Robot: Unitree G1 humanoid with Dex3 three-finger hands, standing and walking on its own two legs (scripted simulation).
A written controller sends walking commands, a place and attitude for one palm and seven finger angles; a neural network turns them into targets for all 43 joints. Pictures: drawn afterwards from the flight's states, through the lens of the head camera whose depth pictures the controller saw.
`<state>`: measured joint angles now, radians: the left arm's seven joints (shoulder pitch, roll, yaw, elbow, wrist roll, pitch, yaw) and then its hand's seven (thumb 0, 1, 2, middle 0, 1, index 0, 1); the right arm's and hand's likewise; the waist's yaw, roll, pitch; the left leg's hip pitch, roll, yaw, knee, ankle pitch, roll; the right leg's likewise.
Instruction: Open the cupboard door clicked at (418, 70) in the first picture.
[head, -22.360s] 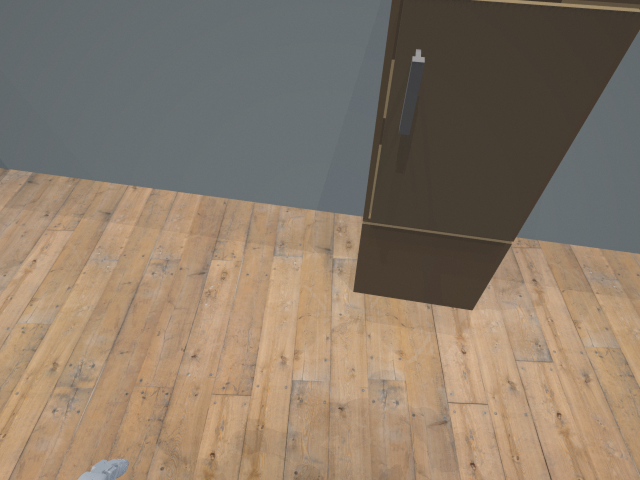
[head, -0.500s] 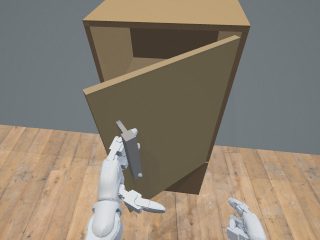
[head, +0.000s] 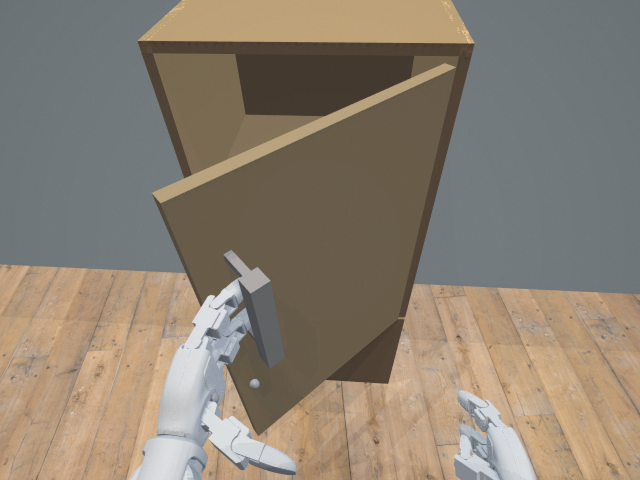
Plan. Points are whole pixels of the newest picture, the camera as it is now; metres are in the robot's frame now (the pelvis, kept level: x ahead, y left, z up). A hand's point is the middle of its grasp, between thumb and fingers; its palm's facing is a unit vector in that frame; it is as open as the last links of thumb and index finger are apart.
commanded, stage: slide the hand sideways off the handle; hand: left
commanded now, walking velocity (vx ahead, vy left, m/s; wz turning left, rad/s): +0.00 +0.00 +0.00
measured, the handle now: (253, 311) +0.29 +0.09 +0.10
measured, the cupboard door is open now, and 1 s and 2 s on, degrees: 44 44 44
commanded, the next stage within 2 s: draw the hand back to the body in 0.58 s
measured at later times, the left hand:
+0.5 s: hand (201, 417) +0.17 +0.13 +0.09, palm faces -0.03 -1.00 -0.04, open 16.2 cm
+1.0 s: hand (151, 414) +0.17 +0.17 +0.11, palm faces -0.02 -1.00 -0.06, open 16.3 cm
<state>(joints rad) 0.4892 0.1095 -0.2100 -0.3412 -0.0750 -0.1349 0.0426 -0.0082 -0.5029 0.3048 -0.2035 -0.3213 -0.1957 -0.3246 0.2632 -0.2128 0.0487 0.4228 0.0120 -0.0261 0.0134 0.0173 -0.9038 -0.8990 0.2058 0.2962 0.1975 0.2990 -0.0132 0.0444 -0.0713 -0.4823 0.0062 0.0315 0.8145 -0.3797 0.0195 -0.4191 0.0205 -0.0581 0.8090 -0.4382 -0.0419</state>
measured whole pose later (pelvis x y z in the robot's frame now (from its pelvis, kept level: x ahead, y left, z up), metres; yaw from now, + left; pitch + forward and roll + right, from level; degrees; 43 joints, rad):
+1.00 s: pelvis +0.01 +0.01 -0.01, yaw +1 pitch +4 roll -2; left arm 0.67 0.24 0.07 -0.51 -0.26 -0.12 -0.18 -0.01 -0.50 0.30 -0.15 -0.30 -0.15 -0.30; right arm 0.27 -0.21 0.04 0.43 0.06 -0.10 -0.05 0.02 -0.90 -0.90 0.21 0.30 0.20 0.30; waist 0.02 0.06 -0.11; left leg -0.55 0.00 0.00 0.90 -0.42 0.03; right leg -0.45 0.02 -0.09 0.84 -0.46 -0.03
